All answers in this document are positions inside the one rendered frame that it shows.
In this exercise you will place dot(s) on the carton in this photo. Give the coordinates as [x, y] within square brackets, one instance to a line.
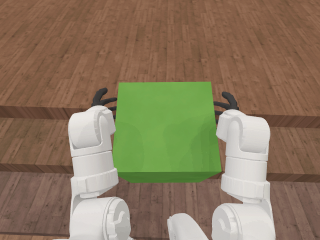
[165, 132]

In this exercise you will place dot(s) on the robot left forearm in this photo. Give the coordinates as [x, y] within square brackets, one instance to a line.
[90, 146]

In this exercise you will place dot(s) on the robot right upper arm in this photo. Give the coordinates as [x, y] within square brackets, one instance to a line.
[235, 221]

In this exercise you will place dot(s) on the robot left hand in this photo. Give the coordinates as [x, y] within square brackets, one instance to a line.
[98, 102]

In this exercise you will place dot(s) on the robot right hand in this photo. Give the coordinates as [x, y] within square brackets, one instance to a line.
[233, 105]

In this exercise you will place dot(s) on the right robot thigh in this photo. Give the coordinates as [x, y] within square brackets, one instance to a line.
[181, 226]

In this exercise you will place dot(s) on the robot left upper arm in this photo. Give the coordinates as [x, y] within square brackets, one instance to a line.
[105, 218]

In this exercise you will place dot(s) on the robot right forearm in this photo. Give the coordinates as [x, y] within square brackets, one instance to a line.
[247, 148]

